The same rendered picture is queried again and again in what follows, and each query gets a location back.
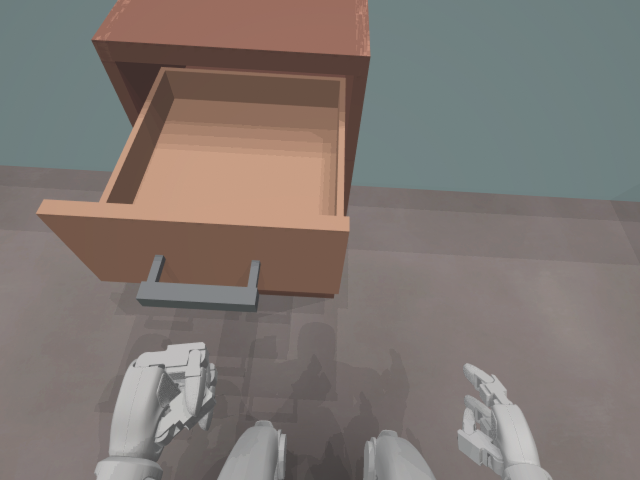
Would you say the cabinet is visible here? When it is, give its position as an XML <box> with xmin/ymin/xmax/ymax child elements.
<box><xmin>91</xmin><ymin>0</ymin><xmax>370</xmax><ymax>298</ymax></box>

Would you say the robot right hand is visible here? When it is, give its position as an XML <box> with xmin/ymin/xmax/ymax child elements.
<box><xmin>458</xmin><ymin>363</ymin><xmax>541</xmax><ymax>479</ymax></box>

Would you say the handle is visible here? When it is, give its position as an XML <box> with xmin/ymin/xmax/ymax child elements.
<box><xmin>136</xmin><ymin>255</ymin><xmax>261</xmax><ymax>312</ymax></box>

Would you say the robot right shin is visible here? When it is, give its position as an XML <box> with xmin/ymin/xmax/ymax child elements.
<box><xmin>376</xmin><ymin>430</ymin><xmax>398</xmax><ymax>440</ymax></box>

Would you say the drawer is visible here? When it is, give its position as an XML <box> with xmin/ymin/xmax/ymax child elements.
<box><xmin>36</xmin><ymin>67</ymin><xmax>350</xmax><ymax>294</ymax></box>

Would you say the robot right thigh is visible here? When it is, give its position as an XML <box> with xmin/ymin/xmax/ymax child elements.
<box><xmin>363</xmin><ymin>435</ymin><xmax>436</xmax><ymax>480</ymax></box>

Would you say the robot left hand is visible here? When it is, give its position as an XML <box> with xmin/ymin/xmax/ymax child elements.
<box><xmin>109</xmin><ymin>342</ymin><xmax>218</xmax><ymax>462</ymax></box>

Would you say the left robot forearm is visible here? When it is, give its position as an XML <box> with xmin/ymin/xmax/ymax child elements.
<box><xmin>94</xmin><ymin>456</ymin><xmax>163</xmax><ymax>480</ymax></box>

